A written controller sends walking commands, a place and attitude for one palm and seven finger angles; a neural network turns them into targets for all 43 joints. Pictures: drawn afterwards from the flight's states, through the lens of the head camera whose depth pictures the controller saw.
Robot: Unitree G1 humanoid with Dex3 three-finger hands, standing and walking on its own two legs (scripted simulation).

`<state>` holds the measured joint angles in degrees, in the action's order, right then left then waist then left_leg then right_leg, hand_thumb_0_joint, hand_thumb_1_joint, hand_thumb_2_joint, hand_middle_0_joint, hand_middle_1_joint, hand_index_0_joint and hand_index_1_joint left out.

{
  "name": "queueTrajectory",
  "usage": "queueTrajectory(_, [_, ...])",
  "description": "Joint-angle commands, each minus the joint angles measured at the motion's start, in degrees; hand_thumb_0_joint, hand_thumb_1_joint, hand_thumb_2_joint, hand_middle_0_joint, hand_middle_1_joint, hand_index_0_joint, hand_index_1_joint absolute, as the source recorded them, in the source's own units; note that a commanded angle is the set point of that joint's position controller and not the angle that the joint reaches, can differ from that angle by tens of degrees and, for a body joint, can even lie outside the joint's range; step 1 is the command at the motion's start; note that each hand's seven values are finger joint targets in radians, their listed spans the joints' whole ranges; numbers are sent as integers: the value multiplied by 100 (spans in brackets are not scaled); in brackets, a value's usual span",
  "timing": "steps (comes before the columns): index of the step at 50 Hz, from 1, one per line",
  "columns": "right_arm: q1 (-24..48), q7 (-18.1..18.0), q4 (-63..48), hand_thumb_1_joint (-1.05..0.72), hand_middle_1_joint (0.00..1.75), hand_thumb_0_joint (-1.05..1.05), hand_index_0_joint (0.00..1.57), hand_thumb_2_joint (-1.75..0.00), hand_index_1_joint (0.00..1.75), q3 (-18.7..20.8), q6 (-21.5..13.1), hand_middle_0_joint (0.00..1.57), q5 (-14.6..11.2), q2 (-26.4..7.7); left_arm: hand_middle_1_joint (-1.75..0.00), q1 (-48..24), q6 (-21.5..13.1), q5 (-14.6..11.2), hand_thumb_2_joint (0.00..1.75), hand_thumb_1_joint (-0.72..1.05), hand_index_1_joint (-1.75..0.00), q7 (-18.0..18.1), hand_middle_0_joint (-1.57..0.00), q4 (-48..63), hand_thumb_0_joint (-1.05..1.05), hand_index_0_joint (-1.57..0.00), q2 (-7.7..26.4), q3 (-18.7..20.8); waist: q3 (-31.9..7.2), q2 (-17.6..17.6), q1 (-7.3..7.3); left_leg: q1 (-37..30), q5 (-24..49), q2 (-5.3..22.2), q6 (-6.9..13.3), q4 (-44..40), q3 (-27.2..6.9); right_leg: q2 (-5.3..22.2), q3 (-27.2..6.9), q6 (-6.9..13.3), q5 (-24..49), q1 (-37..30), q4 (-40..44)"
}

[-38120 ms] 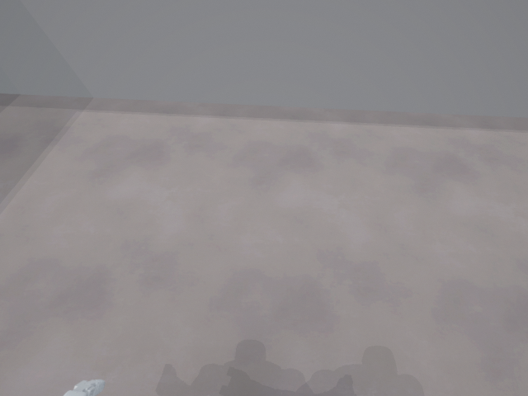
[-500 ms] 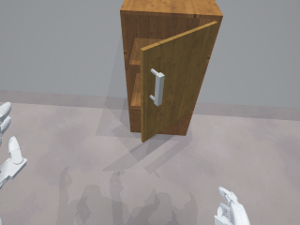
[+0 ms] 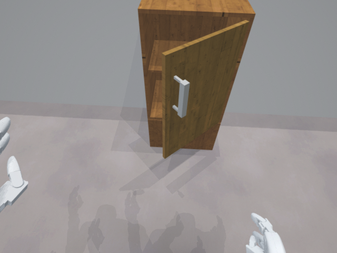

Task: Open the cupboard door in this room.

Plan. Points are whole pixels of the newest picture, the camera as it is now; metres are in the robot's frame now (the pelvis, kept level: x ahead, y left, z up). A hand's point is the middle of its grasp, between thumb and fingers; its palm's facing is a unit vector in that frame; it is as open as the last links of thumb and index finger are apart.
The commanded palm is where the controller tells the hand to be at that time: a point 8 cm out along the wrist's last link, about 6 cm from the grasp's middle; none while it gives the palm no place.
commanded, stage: let the arm hang, fingers relaxed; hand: left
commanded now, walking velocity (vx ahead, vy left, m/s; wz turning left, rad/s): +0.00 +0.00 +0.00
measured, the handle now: (179, 96) +0.64 +0.01 -0.02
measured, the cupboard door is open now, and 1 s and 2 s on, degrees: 42 42 42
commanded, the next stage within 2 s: look to check the result in 1.16 s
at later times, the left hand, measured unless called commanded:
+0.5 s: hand out of the picture -0.03 +0.16 -0.18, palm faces +0.02 -0.98 -0.19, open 7.1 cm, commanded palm none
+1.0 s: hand out of the picture +0.01 +0.14 -0.17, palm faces +0.05 -0.98 -0.21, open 7.3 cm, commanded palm none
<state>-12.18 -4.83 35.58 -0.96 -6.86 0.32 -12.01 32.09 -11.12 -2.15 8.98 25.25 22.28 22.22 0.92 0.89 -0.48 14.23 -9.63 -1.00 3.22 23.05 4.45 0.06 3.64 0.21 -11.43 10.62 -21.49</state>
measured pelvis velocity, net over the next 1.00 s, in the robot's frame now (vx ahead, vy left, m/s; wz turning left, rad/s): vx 0.00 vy -0.03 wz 0.02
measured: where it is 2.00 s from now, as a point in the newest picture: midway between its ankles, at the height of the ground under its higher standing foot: outside the picture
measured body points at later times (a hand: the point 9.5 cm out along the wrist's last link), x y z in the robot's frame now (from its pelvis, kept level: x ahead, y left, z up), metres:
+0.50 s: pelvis -0.01 -0.03 +0.00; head +0.03 -0.02 +0.45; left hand -0.03 +0.21 -0.16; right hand -0.01 -0.28 -0.15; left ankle +0.03 +0.08 -0.74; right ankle +0.00 -0.12 -0.74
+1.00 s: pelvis +0.00 -0.03 +0.00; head +0.01 -0.04 +0.45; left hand +0.01 +0.19 -0.16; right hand +0.00 -0.24 -0.17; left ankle +0.03 +0.08 -0.74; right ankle +0.00 -0.12 -0.74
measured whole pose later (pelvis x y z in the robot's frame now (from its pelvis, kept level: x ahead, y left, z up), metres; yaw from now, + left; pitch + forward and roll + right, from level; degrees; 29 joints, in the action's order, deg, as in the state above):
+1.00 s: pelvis +0.00 -0.03 +0.00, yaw +1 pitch -2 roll +0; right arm -15.8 -1.8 65.8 -0.3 0.8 1.1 -7.5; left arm 13.9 -0.4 0.5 2.2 -65.3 8.0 0.5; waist 2.0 1.3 0.6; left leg 11.8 -9.8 -0.3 1.1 23.0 2.8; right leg -0.7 5.1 2.7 -13.7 8.9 -23.9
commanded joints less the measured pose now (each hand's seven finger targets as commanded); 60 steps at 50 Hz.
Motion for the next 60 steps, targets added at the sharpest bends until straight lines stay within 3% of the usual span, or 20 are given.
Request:
queueTrajectory(1, [536, -58, -861, -90, 30, 0, 20, -90, 30, 291, -325, 20, 20, -737, -30, -290, -323, 2, 90, 90, -30, 97, -20, 1108, 0, -20, 932, 636, -514, 337, 50, -109, -238, 570, -324, -623, -746, 181, -418, -15, 209, -154, 321])
queueTrajectory(2, [530, -65, -857, -90, 30, 0, 20, -90, 30, 290, -320, 20, 24, -724, -30, -264, -316, 4, 90, 90, -30, 105, -20, 1086, 0, -20, 987, 688, -581, 279, 37, -151, -150, 567, -306, -590, -725, 178, -443, -17, 297, -179, 316])
queueTrajectory(3, [775, 494, 638, -90, 30, 0, 20, -90, 30, 540, -511, 20, -70, -1738, -30, -632, 469, 439, 90, 90, -30, -709, -20, -3454, 0, -20, 40, -1640, 36, 301, 317, 418, 1066, 784, -149, 373, -1015, 552, -200, 115, 718, 641, -586])
queueTrajectory(4, [257, 503, 695, -90, 30, 0, 20, -90, 30, 570, -105, 20, -59, -1435, -30, -608, 921, 405, 90, 90, -30, -837, -20, -3609, 0, -20, -66, -1546, -558, 305, 217, -175, 1969, 795, -260, 370, -797, 547, -546, 139, 669, 611, -441])
queueTrajectory(5, [164, 494, 654, -90, 30, 0, 20, -90, 30, 488, 82, 20, -39, -1361, -30, -758, 1013, 383, 90, 90, -30, -847, -20, -3733, 0, -20, -81, -1564, -740, 79, 199, -135, 1686, 907, -108, 345, -951, 430, -399, 173, 105, 594, -612])
queueTrajectory(7, [343, 477, 648, -90, 30, 0, 20, -90, 30, 387, 251, 20, 34, -1355, -30, -997, 1030, 412, 90, 90, -30, -857, -20, -4313, 0, -20, -12, -1633, -668, -538, 96, 190, 1143, 967, 89, 160, -1181, 355, -452, 197, -119, 352, -738])
queueTrajectory(9, [415, 497, 783, -90, 30, 0, 20, -90, 30, 357, 371, 20, 69, -1362, -30, -1372, 1038, 438, 90, 90, -30, -873, -20, -5007, 0, -20, 165, -1703, -477, -1042, 70, 218, 699, 802, 28, 164, -1075, 541, -653, 284, 2, 375, -461])
queueTrajectory(11, [439, 504, 1055, -90, 30, 0, 20, -90, 30, 290, 483, 20, 110, -1249, -30, -1665, 1064, 411, 90, 90, -30, -859, -20, -5802, 0, -20, 171, -1835, -349, -759, 92, 107, 547, 666, -28, 113, -981, 655, -808, 331, 79, 408, -306])
queueTrajectory(13, [427, 497, 1310, -90, 30, 0, 20, -90, 30, 223, 562, 20, 125, -1118, -30, -1821, 1082, 371, 90, 90, -30, -832, -20, -6514, 0, -20, 122, -1949, -265, -240, 98, -6, 418, 628, -79, -46, -926, 665, -843, 321, -4, 345, -188])
queueTrajectory(18, [174, 425, 1961, -90, 30, 0, 20, -90, 30, 117, 637, 20, 97, -755, -30, -1699, 1051, 289, 90, 90, -30, -800, -20, -7847, 0, -20, -107, -2081, -210, 522, 87, -182, 36, 583, -165, -279, -841, 683, -871, 322, -247, 144, 187])
queueTrajectory(21, [-53, 378, 2261, -90, 30, 0, 20, -90, 30, 140, 678, 20, 94, -633, -30, -1592, 1033, 275, 90, 90, -30, -791, -20, -8317, 0, -20, -219, -2047, -140, 542, 84, -203, -50, 589, -172, -274, -815, 708, -800, 348, -292, 51, 392])
queueTrajectory(23, [-210, 358, 2445, -90, 30, 0, 20, -90, 30, 150, 694, 20, 84, -596, -30, -1564, 1022, 257, 90, 90, -30, -789, -20, -8542, 0, -20, -253, -2067, -74, 369, 99, -264, -52, 588, -174, -256, -789, 727, -786, 371, -364, 91, 503])
queueTrajectory(24, [-308, 347, 2483, -90, 30, 0, 20, -90, 30, 158, 714, 20, 73, -587, -30, -1543, 1020, 257, 90, 90, -30, -783, -20, -8631, 0, -20, -281, -2067, -10, 60, 110, -305, -64, 608, -165, -246, -785, 708, -726, 360, -473, 154, 575])
queueTrajectory(26, [-464, 329, 2630, -90, 30, 0, 20, -90, 30, 161, 738, 20, 83, -509, -30, -1540, 1042, 251, 90, 90, -30, -773, -20, -8771, 0, -20, -379, -2097, 186, 82, 136, -284, -124, 605, -154, -267, -787, 705, -715, 371, -611, 272, 625])
queueTrajectory(33, [-758, 296, 2841, -90, 30, 0, 20, -90, 30, 144, 750, 20, 87, -274, -30, -1354, 1072, 245, 90, 90, -30, -726, -20, -9004, 0, -20, -583, -2111, 300, -161, 119, -216, -105, 620, -146, -329, -761, 650, -630, 341, -610, 243, 558])
queueTrajectory(44, [-770, 287, 2901, -90, 30, 0, 20, -90, 30, 138, 711, 20, 94, -47, -30, -1280, 1062, 267, 90, 90, -30, -681, -20, -8991, 0, -20, -794, -2083, 464, -199, 66, -176, -2, 624, -146, -420, -748, 618, -543, 279, -376, 246, 442])
queueTrajectory(47, [-772, 286, 2932, -90, 30, 0, 20, -90, 30, 134, 694, 20, 109, 12, -30, -1342, 1052, 263, 90, 90, -30, -679, -20, -8968, 0, -20, -821, -2064, 449, -57, 79, -166, 83, 615, -157, -456, -756, 628, -569, 285, -255, 181, 420])
queueTrajectory(60, [-674, 262, 2905, -90, 30, 0, 20, -90, 30, 137, 677, 20, 89, -76, -30, -1343, 1018, 257, 90, 90, -30, -682, -20, -8999, 0, -20, -801, -2068, 372, -54, 93, -371, 365, 653, -176, -413, -723, 642, -553, 278, 35, 55, 492])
